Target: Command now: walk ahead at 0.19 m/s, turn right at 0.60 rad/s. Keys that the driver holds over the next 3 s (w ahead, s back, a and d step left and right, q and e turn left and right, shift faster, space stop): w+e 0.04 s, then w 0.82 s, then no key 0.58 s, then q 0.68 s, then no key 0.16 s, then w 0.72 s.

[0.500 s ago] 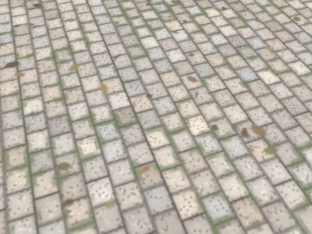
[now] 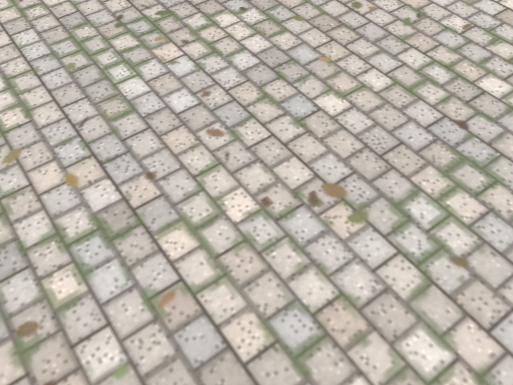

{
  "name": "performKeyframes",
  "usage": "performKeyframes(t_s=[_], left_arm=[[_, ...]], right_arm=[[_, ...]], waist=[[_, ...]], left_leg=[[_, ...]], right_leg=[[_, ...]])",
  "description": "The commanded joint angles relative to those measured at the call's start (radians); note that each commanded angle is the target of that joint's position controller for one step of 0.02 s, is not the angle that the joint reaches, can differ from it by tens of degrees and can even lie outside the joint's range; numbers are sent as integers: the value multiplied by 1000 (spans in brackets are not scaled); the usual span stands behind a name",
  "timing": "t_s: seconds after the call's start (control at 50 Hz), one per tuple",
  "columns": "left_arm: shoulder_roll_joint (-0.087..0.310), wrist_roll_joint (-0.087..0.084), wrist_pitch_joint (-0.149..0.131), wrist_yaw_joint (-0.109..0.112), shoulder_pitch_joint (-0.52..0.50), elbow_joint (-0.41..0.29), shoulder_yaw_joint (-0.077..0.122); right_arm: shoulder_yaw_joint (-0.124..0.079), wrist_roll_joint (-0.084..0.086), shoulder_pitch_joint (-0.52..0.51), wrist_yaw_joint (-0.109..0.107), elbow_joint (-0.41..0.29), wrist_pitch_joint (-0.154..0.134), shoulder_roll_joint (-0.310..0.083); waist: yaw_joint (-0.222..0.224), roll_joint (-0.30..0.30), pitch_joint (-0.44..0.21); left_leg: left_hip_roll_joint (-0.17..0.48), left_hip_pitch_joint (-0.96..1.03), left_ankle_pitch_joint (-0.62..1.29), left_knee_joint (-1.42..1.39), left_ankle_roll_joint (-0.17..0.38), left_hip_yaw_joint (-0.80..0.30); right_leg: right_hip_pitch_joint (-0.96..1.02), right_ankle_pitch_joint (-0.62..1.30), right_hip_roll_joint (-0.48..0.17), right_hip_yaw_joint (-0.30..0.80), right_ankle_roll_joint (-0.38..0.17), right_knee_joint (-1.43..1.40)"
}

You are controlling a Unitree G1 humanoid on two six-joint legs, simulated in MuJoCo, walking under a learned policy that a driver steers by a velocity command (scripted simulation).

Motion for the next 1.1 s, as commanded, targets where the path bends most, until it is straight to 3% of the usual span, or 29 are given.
performKeyframes(t_s=[0.02,0.06,0.1,0.12,0.14,0.16,0.18,0.2,0.24,0.38,0.42,0.46,0.5,0.54,0.56,0.58,0.6,0.62,0.64,0.66,0.68,0.74,0.86,0.94,1.0,1.04,1.06,1.08,1.1], left_arm=[[184,10,-10,-7,19,-51,49],[181,9,-14,-11,-18,-56,50],[136,-3,-21,0,-76,-66,38],[52,-8,-33,5,-62,-77,14],[37,-6,-45,9,-70,-97,5],[104,19,-52,10,-79,-95,16],[116,18,-59,-2,-48,-67,19],[114,16,-63,-14,-17,-44,19],[108,28,-64,-33,-14,-24,16],[43,27,-67,-52,-249,-89,-23],[20,20,-71,-59,-315,-112,-37],[28,15,-72,-56,-324,-117,-40],[48,14,-75,-42,-270,-104,-33],[82,20,-87,-19,-46,-27,-13],[133,36,-98,-5,115,16,5],[239,53,-99,9,230,27,30],[225,17,-92,4,213,38,27],[174,2,-89,2,108,35,15],[111,1,-95,-2,36,25,-1],[79,3,-103,-2,-1,26,-10],[59,-1,-109,0,-9,36,-18],[61,-8,-133,0,33,71,-18],[54,-15,-137,0,134,137,-22],[51,-11,-135,9,188,184,-33],[62,-4,-128,22,180,207,-35],[75,-6,-123,30,146,211,-32],[76,-18,-123,30,145,210,-33],[28,-32,-127,35,201,186,-46],[-39,-69,-111,35,381,237,-52]], right_arm=[[-13,1,-66,3,-96,-35,-88],[-7,10,-6,-3,-84,-53,-78],[-5,9,137,-21,-37,-71,-69],[-16,-5,202,-34,-28,-82,-141],[-38,-17,214,-31,-32,-85,-251],[-40,-23,172,-25,-14,-84,-225],[-23,-8,125,-15,-21,-90,-153],[-14,0,89,-6,-23,-98,-119],[-7,2,116,-2,-7,-115,-96],[-9,14,267,18,85,-136,-81],[-10,11,302,18,108,-137,-92],[-14,9,320,16,125,-136,-113],[-16,10,310,14,136,-132,-128],[-13,18,295,12,146,-125,-130],[-4,23,286,12,132,-126,-110],[26,42,331,21,77,-127,9],[0,20,320,12,92,-122,-78],[-10,12,257,14,78,-119,-96],[0,12,223,23,74,-125,-69],[2,11,218,28,81,-121,-51],[3,-4,235,33,91,-109,-45],[5,-13,229,50,99,-86,-25],[14,-11,-28,56,17,-83,-9],[37,-4,-113,46,0,-95,29],[32,-6,-67,30,21,-105,3],[18,-14,105,15,88,-123,-32],[11,-26,209,6,123,-140,-59],[-7,-44,322,-1,142,-145,-146],[-10,-9,309,8,144,-133,-157]], waist=[[17,-136,-34],[-26,-126,-31],[-120,-63,-23],[-132,115,-46],[-128,200,-29],[-77,97,65],[-43,70,96],[-20,82,96],[-32,121,61],[-100,105,66],[-117,115,67],[-110,122,64],[-69,124,43],[42,80,-79],[109,39,-182],[107,-204,-333],[94,-180,-327],[43,-113,-160],[18,-78,-72],[-13,-79,-32],[-39,-100,-13],[-61,-85,-9],[-21,-60,56],[3,-60,48],[-22,-93,12],[-95,-84,-59],[-138,-47,-115],[-139,90,-257],[-67,222,-436]], left_leg=[[-24,-42,-37,-99,21,-5],[-41,108,-23,-223,48,1],[-17,425,125,-470,81,3],[186,551,-98,-591,112,-226],[382,519,-381,-716,192,-605],[398,392,-411,-707,239,-611],[339,358,-358,-702,229,-527],[277,359,-253,-704,203,-420],[211,374,-52,-700,190,-278],[189,430,360,-690,222,-116],[191,405,477,-669,216,-82],[213,398,576,-643,207,-74],[236,400,772,-576,193,-62],[193,377,1006,-303,156,6],[157,217,814,-80,137,33],[22,-96,228,290,89,105],[-30,-187,-84,428,109,-1],[34,-233,-4,453,123,-27],[69,-217,69,404,124,-16],[97,-182,104,350,121,-2],[112,-143,119,316,109,7],[117,-138,162,280,84,36],[128,-279,358,48,42,83],[55,-138,448,-160,59,147],[10,-44,403,-224,102,134],[-30,123,411,-328,136,128],[27,299,646,-401,154,90],[283,574,1208,-270,221,-117],[484,742,1531,-261,407,-377]], right_leg=[[67,-331,-260,398,-176,-172],[-20,-337,-237,400,-151,-151],[-239,-399,-137,310,-65,-46],[-379,-457,-40,160,1,200],[-512,-387,88,26,22,415],[-527,-283,-18,47,19,519],[-507,-213,-40,46,26,546],[-487,-158,-53,29,43,553],[-464,-79,-60,-16,64,591],[-499,38,-152,-185,107,394],[-419,41,-151,-229,98,283],[-330,24,-135,-255,69,207],[-207,1,-103,-268,29,155],[86,31,-54,-275,-19,48],[335,-26,-165,-160,-55,36],[603,-253,-489,304,-145,-33],[521,-229,-548,543,-178,-154],[390,-221,-495,380,-159,-156],[261,-125,-446,256,-144,-188],[184,-60,-390,163,-116,-218],[125,12,-353,99,-100,-239],[99,163,-322,13,-114,-282],[152,306,-284,-87,-111,-319],[175,704,-266,-171,-67,-226],[252,845,-287,-157,-45,-119],[288,900,-268,-151,-20,77],[213,739,-228,-172,2,242],[21,228,-151,-213,26,537],[-144,-471,-10,-154,46,808]])
Next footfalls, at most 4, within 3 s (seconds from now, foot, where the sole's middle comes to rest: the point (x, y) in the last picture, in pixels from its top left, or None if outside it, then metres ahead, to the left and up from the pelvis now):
0.12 left None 0.06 0.12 -0.78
0.56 right None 0.32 -0.13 -0.78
1.06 left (288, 325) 0.63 -0.01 -0.78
1.44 right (363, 354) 0.55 -0.21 -0.78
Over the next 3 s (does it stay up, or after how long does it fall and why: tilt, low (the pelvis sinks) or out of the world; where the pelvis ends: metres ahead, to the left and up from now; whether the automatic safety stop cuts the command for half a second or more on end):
stays up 0.76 -0.07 -0.03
